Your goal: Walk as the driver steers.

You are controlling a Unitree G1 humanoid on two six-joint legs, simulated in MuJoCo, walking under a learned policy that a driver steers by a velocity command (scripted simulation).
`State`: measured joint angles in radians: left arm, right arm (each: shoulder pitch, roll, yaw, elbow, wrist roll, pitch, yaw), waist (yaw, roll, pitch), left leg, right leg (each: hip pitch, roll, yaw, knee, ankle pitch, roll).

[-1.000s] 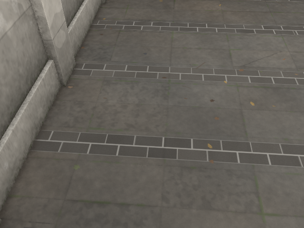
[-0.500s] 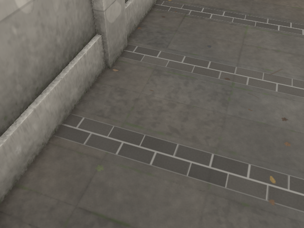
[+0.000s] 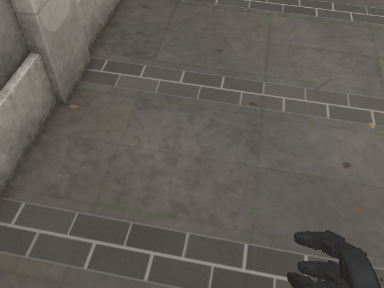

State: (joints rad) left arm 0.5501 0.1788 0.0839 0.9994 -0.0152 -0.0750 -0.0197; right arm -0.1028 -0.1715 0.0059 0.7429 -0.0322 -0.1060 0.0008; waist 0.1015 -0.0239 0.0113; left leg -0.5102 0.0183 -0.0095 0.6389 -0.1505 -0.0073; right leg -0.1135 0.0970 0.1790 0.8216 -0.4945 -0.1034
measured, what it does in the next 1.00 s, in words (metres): walks ahead: right foot, then left foot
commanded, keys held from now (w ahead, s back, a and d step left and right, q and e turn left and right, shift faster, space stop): w+e+shift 0.28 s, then w+shift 0.28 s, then w+q+shift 0.44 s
